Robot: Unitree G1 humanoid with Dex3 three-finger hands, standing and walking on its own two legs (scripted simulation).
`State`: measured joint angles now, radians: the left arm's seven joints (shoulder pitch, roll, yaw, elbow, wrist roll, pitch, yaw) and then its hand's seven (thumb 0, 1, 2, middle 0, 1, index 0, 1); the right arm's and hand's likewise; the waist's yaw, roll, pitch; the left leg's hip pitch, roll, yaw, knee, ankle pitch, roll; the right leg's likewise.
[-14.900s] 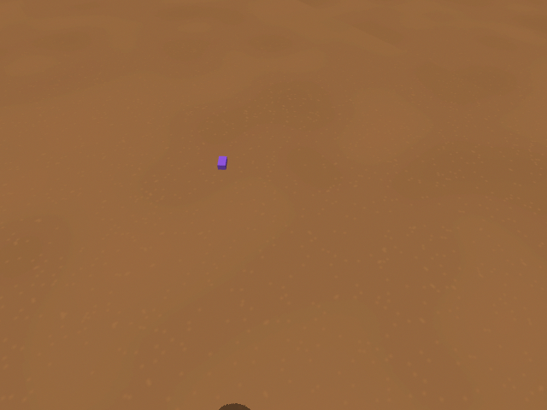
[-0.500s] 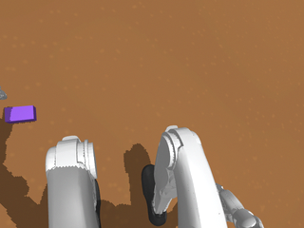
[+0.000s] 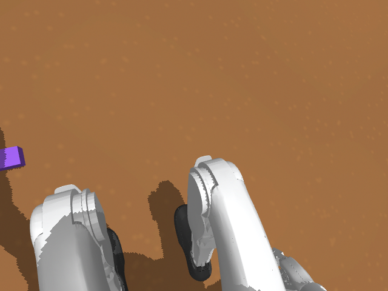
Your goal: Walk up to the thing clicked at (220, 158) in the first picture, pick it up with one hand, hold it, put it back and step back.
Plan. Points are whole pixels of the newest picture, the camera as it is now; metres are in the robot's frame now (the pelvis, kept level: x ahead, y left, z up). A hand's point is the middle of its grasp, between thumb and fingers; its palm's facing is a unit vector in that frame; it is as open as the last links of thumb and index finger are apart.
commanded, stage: close in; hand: left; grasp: from above
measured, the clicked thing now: (3, 159) +0.41 +0.35 -0.30
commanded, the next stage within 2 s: rest palm in 0.08 s
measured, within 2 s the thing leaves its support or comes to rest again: neither
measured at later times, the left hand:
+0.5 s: hand (5, 165) +0.39 +0.32 -0.25, palm faces -0.40 -0.09 -0.91, open 14.0 cm
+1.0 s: hand out of the picture +0.39 +0.34 -0.27, palm faces -0.54 -0.20 -0.82, open 14.2 cm
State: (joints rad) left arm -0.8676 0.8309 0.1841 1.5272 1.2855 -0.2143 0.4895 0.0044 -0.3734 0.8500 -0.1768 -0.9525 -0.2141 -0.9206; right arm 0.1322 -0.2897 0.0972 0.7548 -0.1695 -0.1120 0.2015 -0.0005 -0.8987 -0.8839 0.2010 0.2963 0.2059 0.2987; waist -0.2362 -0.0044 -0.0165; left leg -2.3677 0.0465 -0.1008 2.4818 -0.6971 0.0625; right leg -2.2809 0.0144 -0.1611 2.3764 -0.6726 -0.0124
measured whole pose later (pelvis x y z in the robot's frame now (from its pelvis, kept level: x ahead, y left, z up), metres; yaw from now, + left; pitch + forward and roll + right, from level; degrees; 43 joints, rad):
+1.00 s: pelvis +0.00 +0.00 -0.02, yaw -3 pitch +27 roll -13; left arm -0.83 1.01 0.22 1.61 1.26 -0.41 0.51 0.00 -0.52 0.96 -0.07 -1.03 -0.07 -1.03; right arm 0.07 -0.32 0.24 0.75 -0.27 -0.19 0.27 0.00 -0.91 -0.90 0.20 0.30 0.20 0.30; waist -0.27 -0.13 0.17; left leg -2.34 0.04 -0.20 2.60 -0.75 0.04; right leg -2.23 0.03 -0.24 2.44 -0.69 -0.02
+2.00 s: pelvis +0.00 +0.01 -0.02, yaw -6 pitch +24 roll -16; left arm -0.81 1.01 0.12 1.64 1.32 -0.43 0.67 0.00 -0.52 0.98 -0.06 -0.99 -0.07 -1.00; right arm 0.02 -0.32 0.32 0.73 -0.31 -0.22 0.27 0.00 -0.90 -0.90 0.20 0.30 0.21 0.30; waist -0.26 -0.17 0.15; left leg -2.32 0.05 -0.24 2.61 -0.74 0.05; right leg -2.19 0.06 -0.27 2.40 -0.66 0.01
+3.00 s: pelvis +0.00 +0.01 -0.02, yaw -6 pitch +24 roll -16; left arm -0.85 1.01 0.09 1.67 1.33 -0.36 0.69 0.00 0.06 0.54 -0.43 -0.59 -0.52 -0.60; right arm 0.01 -0.32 0.31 0.72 -0.31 -0.24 0.27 0.00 -0.89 -0.89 0.20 0.30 0.21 0.30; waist -0.27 -0.18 0.11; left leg -2.34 0.04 -0.24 2.61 -0.74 0.06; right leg -2.20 0.06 -0.27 2.39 -0.66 0.02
